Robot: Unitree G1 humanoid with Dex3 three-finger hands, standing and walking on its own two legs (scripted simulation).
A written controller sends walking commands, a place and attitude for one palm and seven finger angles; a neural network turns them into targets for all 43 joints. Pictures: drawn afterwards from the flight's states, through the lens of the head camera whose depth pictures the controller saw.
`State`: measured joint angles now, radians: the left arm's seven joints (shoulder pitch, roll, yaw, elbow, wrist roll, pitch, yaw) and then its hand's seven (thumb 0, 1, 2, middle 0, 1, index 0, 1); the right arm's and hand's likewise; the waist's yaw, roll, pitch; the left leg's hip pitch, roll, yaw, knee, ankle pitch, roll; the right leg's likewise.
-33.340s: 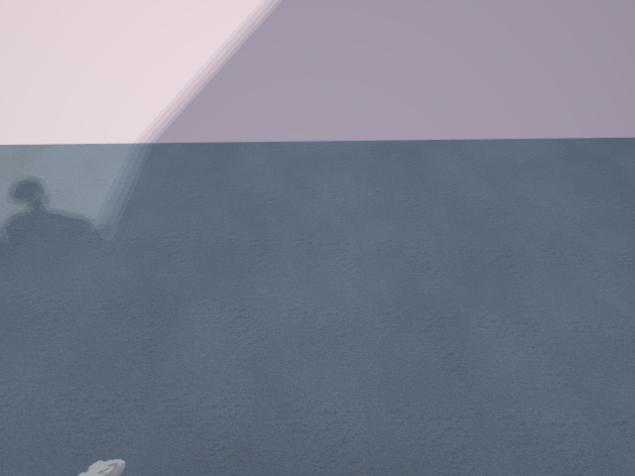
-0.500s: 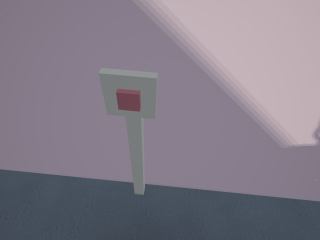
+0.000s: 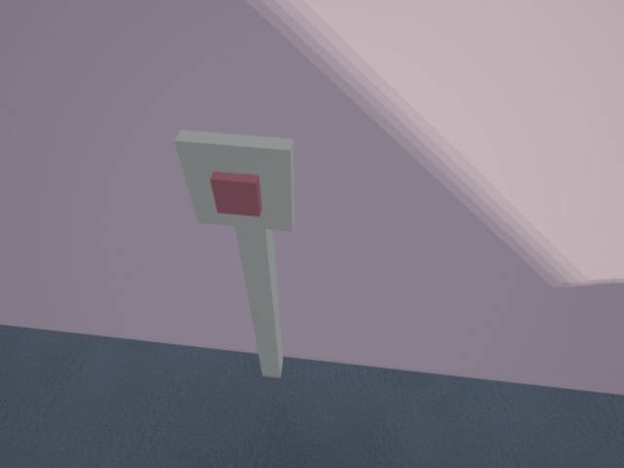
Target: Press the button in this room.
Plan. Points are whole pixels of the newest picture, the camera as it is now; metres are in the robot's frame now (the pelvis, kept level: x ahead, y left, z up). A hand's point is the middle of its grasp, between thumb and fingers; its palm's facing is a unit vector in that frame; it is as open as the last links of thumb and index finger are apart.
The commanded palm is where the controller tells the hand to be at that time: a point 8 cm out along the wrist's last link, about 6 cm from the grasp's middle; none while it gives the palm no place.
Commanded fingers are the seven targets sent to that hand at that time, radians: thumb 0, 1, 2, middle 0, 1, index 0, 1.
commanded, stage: come to a stop and stand still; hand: left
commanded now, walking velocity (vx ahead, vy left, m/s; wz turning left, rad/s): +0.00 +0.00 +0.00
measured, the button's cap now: (237, 193) +0.50 +0.17 +0.07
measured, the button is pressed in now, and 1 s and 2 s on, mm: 0 0 0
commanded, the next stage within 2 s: none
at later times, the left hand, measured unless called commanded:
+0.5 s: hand out of the picture +0.00 +0.28 -0.18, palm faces -0.01 -0.97 -0.24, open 7.4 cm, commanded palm none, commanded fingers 0.00 0.90 0.90 -0.20 -0.30 -0.20 -0.30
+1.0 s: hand out of the picture -0.01 +0.22 -0.18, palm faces +0.00 -0.99 -0.16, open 7.3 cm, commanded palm none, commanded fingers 0.00 0.90 0.90 -0.20 -0.30 -0.20 -0.30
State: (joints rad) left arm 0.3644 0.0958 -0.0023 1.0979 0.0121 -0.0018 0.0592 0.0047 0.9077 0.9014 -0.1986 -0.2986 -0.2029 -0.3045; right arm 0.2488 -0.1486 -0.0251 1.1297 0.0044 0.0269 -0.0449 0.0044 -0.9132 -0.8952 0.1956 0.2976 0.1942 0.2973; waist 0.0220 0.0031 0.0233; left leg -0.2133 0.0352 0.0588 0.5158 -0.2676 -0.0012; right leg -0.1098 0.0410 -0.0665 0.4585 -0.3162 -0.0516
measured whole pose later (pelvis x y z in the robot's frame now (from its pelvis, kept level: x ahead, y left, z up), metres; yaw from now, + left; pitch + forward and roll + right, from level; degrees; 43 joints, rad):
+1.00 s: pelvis +0.00 +0.06 +0.00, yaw -1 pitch +0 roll +0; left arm 0.30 0.14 -0.02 1.11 0.01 0.00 0.04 0.01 0.91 0.90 -0.20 -0.30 -0.20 -0.30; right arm 0.27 -0.15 0.02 1.12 -0.01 -0.03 -0.03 0.01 -0.91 -0.89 0.20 0.30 0.20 0.30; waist 0.01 -0.03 0.03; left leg -0.20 -0.06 0.08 0.46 -0.27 0.08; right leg -0.16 -0.05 -0.01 0.47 -0.31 0.03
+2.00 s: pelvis +0.02 +0.00 +0.00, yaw +0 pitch +0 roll +1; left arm 0.31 0.15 -0.01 1.10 0.01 -0.01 0.04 0.01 0.91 0.90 -0.20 -0.30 -0.20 -0.30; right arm 0.26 -0.15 0.02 1.15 -0.01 -0.02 -0.04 0.00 -0.91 -0.90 0.20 0.30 0.20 0.30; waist 0.01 -0.02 0.02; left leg -0.17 0.01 0.03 0.45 -0.28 -0.01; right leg -0.12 0.03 -0.05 0.44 -0.33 -0.05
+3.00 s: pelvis -0.02 +0.00 -0.01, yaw +2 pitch +4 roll +1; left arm 0.44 0.18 0.05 0.20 -0.18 -0.21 0.05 0.04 0.96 0.90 -0.28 -0.39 -0.28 -0.40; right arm 0.28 -0.25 -0.03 0.81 0.03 -0.25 -0.07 0.01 -0.91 -0.89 0.20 0.30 0.20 0.30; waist -0.03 0.05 -0.07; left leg -0.40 0.00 0.01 0.64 -0.31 0.00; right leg -0.34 0.00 -0.09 0.67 -0.39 -0.05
